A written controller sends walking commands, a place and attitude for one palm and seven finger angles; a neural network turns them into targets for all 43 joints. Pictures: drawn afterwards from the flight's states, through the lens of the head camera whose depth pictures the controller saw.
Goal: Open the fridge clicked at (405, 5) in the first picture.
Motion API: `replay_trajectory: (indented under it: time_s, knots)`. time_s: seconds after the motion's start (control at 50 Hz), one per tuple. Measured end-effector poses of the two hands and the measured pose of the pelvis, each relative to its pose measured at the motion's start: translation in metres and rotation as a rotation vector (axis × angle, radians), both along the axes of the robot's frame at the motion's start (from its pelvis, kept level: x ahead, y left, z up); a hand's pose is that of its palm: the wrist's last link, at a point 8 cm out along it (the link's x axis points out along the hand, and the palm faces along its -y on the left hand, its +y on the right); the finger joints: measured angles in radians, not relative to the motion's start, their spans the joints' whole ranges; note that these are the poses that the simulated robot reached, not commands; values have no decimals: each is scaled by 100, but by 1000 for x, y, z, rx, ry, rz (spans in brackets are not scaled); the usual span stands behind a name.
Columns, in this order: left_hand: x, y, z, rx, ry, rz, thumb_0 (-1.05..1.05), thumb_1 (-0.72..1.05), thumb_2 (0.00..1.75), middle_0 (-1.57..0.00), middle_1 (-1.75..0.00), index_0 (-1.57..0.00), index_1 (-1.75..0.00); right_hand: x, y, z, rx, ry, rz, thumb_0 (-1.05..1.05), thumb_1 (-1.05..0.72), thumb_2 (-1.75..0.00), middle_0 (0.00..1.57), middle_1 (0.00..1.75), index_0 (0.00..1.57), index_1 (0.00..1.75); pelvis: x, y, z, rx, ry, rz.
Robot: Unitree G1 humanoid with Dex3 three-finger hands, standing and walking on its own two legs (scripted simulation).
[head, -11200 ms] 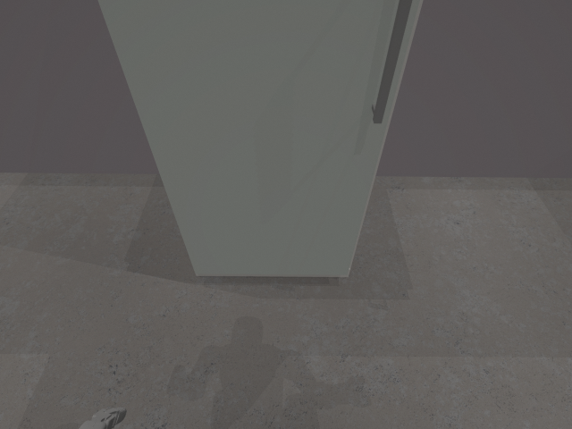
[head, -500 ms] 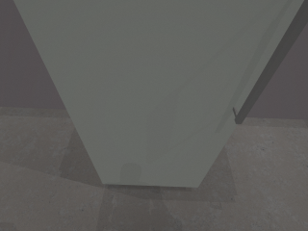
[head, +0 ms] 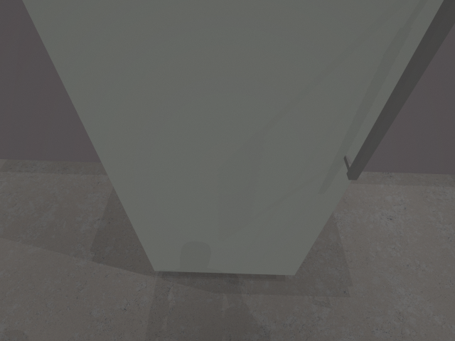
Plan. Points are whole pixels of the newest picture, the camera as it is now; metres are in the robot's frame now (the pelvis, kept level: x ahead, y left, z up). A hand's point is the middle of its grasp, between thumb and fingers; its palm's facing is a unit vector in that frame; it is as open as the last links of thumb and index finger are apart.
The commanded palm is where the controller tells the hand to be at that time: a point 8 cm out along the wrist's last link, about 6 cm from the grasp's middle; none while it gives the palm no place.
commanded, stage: raise the hand to about handle height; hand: right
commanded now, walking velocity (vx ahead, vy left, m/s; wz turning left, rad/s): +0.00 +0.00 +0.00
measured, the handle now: (391, 94) +0.45 -0.23 +0.22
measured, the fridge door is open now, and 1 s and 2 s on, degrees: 0 0 0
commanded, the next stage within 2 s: none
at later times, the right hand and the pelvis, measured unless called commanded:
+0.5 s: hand out of the picture +0.13 -0.18 -0.02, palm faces +0.01 +1.00 +0.03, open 8.7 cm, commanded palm +0.13 -0.25 +0.01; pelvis -0.04 -0.01 -0.04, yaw +0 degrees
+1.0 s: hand (439, 289) +0.19 -0.27 +0.10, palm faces +0.13 +0.99 -0.09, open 11.7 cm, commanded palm +0.16 -0.30 +0.10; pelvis -0.03 -0.04 -0.02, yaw +0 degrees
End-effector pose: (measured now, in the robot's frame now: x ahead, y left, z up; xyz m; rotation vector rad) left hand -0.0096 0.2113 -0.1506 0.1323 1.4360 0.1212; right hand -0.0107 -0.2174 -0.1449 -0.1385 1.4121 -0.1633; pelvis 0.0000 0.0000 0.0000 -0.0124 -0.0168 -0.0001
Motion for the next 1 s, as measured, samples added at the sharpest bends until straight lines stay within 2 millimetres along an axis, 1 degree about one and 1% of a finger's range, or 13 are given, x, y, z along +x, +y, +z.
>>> replay_trajectory:
  time_s: [0.1, 0.2, 0.26, 0.32, 0.36, 0.42, 0.52, 0.62, 0.7, 0.76, 0.82, 0.88, 1.0]
  knots:
    - [-1, 1, 0, 8, -24, 7, 1, 92, 90, -20, -30, -20, -30, 3, -4, 5, -14, -36, -34, 1, -92, -90, 20, 30, 20, 29, -3, -2, -1, 10, 5, 9]
    - [44, 19, 12, 81, -380, -1, 2, 92, 90, -20, -30, -20, -30, 103, -37, 93, -142, -676, -65, 4, -93, -88, 21, 32, 20, 31, -10, -10, -6, 2, 3, -7]
    - [85, 28, 26, 110, -604, -11, 2, 92, 90, -20, -30, -20, -30, 161, -30, 156, -118, -1073, 11, 4, -88, -87, 20, 35, 20, 34, -17, -14, -11, 0, 27, -19]
    - [123, 33, 48, 128, -794, -27, 2, 91, 90, -20, -30, -20, -30, 190, -8, 188, 16, -1381, 95, 2, -81, -85, 20, 38, 20, 37, -24, -15, -21, -6, 68, -4]
    - [143, 34, 64, 135, -885, -53, 1, 91, 90, -20, -30, -20, -30, 189, 5, 186, 137, -1475, 158, 1, -77, -83, 21, 40, 20, 40, -28, -14, -27, -10, 84, 8]
    - [167, 34, 85, 153, -975, -104, 1, 91, 90, -20, -30, -20, -30, 167, 9, 158, 228, -1419, 223, 1, -69, -80, 22, 45, 21, 44, -33, -13, -36, -11, 96, 15]
    - [191, 20, 101, 166, -1031, -177, 1, 91, 90, -20, -30, -20, -30, 113, -27, 123, 130, -1223, 85, 1, -56, -75, 23, 52, 23, 51, -38, -15, -44, 6, 91, -2]
    - [191, -11, 83, 111, -997, -261, 1, 90, 90, -20, -30, -20, -30, 101, -63, 163, -58, -1428, 32, 1, -44, -70, 24, 59, 23, 59, -43, -18, -48, 41, 83, -41]
    - [172, -37, 60, 37, -931, -270, 1, 90, 90, -20, -30, -20, -30, 133, -52, 202, 19, -1602, 192, 1, -35, -67, 24, 65, 23, 65, -49, -24, -47, 56, 68, -56]
    - [150, -48, 50, 1, -878, -212, 1, 90, 90, -21, -30, -21, -30, 166, -42, 206, 127, -1521, 330, 1, -28, -64, 24, 70, 24, 69, -50, -27, -42, 51, 68, -41]
    - [129, -48, 47, 0, -835, -135, 1, 90, 90, -21, -30, -21, -30, 188, -47, 198, 184, -1367, 327, 0, -21, -60, 25, 74, 25, 74, -47, -30, -35, 38, 68, -17]
    - [114, -40, 49, 24, -808, -80, 1, 90, 90, -21, -30, -21, -30, 192, -67, 201, 147, -1320, 212, 0, -14, -57, 26, 79, 26, 78, -42, -33, -29, 30, 63, 2]
    - [110, -20, 55, 79, -794, -124, 1, 90, 90, -21, -30, -21, -30, 176, -100, 246, -37, -1490, 138, 0, 0, -52, 27, 88, 26, 87, -33, -38, -24, 33, 51, -4]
